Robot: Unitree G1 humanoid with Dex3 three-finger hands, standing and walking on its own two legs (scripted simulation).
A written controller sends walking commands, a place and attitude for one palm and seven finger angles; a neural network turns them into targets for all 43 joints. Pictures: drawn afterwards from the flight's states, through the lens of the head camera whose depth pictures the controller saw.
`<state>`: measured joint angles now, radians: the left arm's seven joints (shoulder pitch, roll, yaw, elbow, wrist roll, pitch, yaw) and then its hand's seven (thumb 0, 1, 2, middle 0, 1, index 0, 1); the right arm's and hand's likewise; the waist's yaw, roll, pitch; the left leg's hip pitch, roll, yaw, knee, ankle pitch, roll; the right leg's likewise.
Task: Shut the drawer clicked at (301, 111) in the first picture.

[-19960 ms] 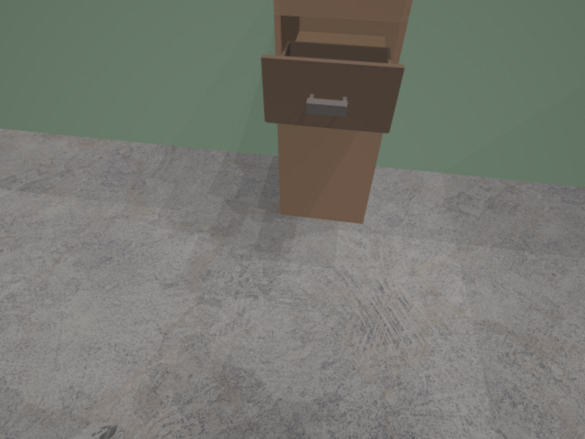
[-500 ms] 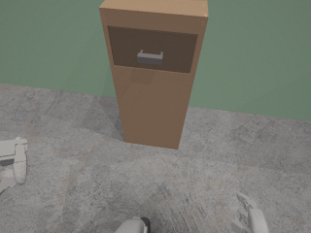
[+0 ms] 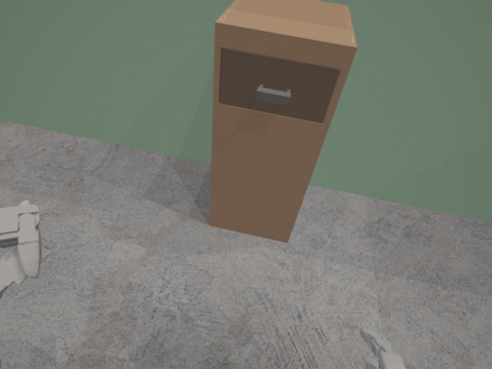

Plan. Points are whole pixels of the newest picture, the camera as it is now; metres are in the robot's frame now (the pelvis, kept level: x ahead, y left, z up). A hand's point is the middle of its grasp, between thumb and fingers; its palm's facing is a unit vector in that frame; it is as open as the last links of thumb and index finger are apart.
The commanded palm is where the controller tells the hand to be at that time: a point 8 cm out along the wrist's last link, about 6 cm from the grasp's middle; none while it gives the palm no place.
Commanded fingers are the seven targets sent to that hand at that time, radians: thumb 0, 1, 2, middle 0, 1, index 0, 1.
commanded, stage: stop stepping back and stand still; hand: left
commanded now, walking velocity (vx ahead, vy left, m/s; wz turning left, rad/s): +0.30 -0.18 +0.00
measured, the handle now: (274, 92) +0.88 +0.03 +0.04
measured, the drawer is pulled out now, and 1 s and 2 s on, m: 0.00 0.00 0.00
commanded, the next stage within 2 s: let the arm hang, fingers relaxed in 0.84 s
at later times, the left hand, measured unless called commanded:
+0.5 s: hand out of the picture +0.07 +0.29 +0.20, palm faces +0.39 -0.82 -0.41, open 3.2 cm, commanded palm +0.03 +0.32 +0.20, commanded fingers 0.00 0.90 0.90 -1.40 -1.60 -1.40 -1.60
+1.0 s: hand out of the picture +0.08 +0.31 +0.11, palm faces +0.28 -0.82 -0.49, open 3.2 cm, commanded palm none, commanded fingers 0.00 0.90 0.90 -1.24 -1.43 -1.24 -1.43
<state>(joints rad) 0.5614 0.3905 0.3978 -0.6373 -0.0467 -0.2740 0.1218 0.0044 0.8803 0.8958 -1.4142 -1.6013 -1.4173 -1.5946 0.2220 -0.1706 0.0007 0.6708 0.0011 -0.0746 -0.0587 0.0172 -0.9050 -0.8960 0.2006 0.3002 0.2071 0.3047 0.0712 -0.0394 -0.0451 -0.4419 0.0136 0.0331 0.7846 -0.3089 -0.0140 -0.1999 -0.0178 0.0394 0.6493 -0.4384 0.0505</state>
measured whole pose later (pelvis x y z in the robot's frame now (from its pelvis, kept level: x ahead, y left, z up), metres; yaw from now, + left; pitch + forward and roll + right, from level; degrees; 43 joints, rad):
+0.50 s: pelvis -0.12 +0.05 +0.00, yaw -5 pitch -1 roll -2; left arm 0.57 0.43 0.41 -0.58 -0.04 -0.18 0.15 0.01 0.88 0.90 -1.41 -1.60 -1.41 -1.59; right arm 0.24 -0.21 -0.03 0.69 0.00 -0.03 -0.06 0.02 -0.91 -0.90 0.20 0.30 0.21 0.30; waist 0.02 -0.01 -0.06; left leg -0.54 0.06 0.03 1.07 -0.37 0.00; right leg -0.19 0.02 -0.13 0.62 -0.42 -0.04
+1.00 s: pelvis -0.13 +0.07 +0.01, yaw -2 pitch +0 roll +0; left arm 0.53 0.34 0.29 -0.27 0.01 -0.15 0.10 0.00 0.89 0.90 -1.40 -1.60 -1.41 -1.59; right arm 0.23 -0.25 -0.04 0.72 0.00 -0.06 0.00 0.02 -0.90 -0.90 0.20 0.30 0.21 0.30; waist 0.00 0.04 -0.01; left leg -0.42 0.02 0.06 0.77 -0.32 0.00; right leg -0.28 -0.06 -0.09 0.63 -0.34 0.00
